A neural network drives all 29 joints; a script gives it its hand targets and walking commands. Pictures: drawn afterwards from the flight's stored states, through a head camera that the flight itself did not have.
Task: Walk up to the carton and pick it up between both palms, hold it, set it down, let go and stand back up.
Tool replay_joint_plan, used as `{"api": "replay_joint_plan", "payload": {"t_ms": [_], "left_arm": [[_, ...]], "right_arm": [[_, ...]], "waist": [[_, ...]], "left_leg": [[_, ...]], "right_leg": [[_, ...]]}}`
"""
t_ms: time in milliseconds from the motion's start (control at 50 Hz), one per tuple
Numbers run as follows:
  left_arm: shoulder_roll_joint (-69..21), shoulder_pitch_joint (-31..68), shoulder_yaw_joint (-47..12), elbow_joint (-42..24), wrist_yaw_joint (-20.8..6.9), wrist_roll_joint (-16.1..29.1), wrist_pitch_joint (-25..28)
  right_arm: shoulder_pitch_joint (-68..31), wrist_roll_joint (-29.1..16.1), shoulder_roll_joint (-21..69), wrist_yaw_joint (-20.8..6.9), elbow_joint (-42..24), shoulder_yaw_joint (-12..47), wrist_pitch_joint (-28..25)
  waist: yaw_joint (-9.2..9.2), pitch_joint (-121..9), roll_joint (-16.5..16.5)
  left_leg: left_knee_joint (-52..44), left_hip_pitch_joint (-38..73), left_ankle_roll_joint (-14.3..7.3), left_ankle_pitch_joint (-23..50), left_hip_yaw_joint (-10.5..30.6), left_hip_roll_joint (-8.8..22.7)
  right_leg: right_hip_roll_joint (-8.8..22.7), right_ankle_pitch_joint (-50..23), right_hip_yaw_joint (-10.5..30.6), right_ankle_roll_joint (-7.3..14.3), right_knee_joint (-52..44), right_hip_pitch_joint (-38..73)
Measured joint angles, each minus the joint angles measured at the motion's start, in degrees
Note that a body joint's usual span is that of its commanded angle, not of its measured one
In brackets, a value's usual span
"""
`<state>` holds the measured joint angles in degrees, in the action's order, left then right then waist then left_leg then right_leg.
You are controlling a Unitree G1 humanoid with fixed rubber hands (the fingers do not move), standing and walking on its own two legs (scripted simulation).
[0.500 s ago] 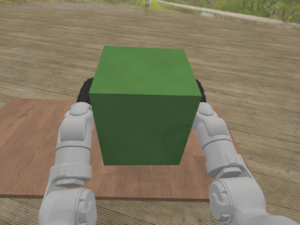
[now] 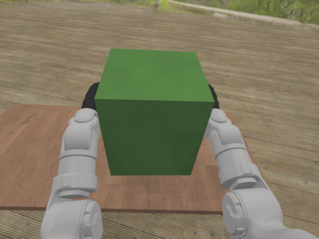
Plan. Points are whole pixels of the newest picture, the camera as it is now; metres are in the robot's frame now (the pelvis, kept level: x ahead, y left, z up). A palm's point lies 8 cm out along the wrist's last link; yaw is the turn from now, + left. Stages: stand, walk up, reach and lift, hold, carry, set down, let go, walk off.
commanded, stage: hold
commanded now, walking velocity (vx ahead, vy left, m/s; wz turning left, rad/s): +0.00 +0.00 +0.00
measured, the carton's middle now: (152, 114) +0.37 +0.02 +0.19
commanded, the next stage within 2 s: set down in 0.50 s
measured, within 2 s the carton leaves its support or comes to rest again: neither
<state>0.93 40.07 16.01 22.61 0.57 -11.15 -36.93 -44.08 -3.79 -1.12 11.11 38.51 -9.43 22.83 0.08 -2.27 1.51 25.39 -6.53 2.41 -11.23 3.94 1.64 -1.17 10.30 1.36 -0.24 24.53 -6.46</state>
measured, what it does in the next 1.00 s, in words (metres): stands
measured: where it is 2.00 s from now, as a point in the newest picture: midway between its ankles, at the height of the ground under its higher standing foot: outside the picture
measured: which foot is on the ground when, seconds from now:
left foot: down 0.00-1.00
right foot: down 0.00-1.00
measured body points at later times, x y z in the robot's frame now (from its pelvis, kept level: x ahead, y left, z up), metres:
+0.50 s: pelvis +0.00 +0.00 +0.00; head -0.07 +0.01 +0.44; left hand +0.38 +0.17 +0.20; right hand +0.39 -0.13 +0.20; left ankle +0.04 +0.15 -0.74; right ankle +0.04 -0.12 -0.74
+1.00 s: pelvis +0.01 -0.01 +0.00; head -0.05 +0.00 +0.45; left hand +0.39 +0.17 +0.18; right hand +0.40 -0.14 +0.21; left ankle +0.04 +0.15 -0.74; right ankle +0.04 -0.12 -0.74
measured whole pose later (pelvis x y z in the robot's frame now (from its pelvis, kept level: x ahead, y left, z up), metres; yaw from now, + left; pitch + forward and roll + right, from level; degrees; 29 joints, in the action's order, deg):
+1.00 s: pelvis +0.01 -0.01 +0.00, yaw +0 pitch -10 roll +0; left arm -2.5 38.1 22.3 25.1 -5.0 -17.2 -25.1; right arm -43.2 1.9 1.0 7.2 41.5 -13.6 5.4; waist 0.1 1.7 1.9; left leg 22.4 -1.7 2.5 -10.9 3.9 1.5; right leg -0.9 11.4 1.3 -0.2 24.3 -2.9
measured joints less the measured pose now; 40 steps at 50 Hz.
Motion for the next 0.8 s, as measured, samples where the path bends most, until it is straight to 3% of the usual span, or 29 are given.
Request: {"api": "replay_joint_plan", "payload": {"t_ms": [520,700,800], "left_arm": [[0.1,0.0,-0.2,-0.3,-0.1,-0.1,-0.2],[-0.5,0.0,0.9,-0.8,-0.7,-0.6,2.3],[-2.3,0.0,5.1,0.4,-3.8,-3.7,6.5]], "right_arm": [[0.0,-0.4,0.0,0.1,-0.2,0.0,0.0],[0.0,-0.8,0.0,0.0,-0.3,0.0,-2.7],[0.0,2.5,1.1,-1.7,0.9,-1.8,-8.5]], "waist": [[0.00,0.1,0.0],[0.00,0.2,0.0],[-0.01,0.2,0.1]], "left_leg": [[0.0,0.0,0.0,0.0,0.0,0.0],[-0.1,0.9,0.0,0.0,0.0,0.0],[-0.6,1.7,0.0,0.0,0.0,-0.1]], "right_leg": [[0.0,0.0,0.0,0.0,0.0,0.0],[0.0,0.0,0.0,0.0,-0.1,0.9],[0.1,0.2,0.0,0.0,-0.1,1.5]]}}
